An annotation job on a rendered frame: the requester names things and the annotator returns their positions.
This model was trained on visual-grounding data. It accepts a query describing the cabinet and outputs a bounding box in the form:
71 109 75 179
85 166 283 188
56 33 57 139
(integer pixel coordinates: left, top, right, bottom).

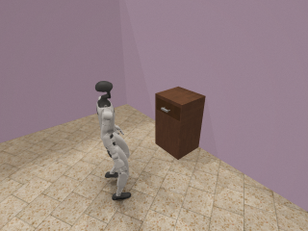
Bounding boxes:
155 87 206 160

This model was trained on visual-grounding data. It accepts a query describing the robot right thigh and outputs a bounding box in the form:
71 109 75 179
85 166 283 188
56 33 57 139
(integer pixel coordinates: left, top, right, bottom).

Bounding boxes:
107 145 129 176

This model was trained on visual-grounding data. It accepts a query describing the handle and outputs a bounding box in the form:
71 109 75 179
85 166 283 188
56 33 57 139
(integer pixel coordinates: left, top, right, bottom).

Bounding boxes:
161 107 170 113

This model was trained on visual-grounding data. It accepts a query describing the drawer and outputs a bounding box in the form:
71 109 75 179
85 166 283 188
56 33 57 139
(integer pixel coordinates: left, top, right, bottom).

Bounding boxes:
156 97 181 121

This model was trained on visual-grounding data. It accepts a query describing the robot right forearm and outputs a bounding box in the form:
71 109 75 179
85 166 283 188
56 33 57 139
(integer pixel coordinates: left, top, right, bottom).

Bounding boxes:
102 135 120 162

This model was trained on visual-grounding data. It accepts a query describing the right robot upper arm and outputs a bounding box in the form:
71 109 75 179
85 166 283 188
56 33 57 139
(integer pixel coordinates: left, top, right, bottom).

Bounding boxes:
100 108 113 141

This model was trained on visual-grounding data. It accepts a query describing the robot right hand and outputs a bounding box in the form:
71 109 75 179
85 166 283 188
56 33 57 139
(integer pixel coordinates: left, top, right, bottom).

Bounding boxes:
114 159 128 175

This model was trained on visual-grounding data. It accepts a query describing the humanoid robot head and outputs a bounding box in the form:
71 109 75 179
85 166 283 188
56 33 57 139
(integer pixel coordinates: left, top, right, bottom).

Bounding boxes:
95 81 113 108

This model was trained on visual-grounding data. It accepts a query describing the robot left hand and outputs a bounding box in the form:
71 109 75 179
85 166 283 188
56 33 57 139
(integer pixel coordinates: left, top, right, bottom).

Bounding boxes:
114 125 124 135

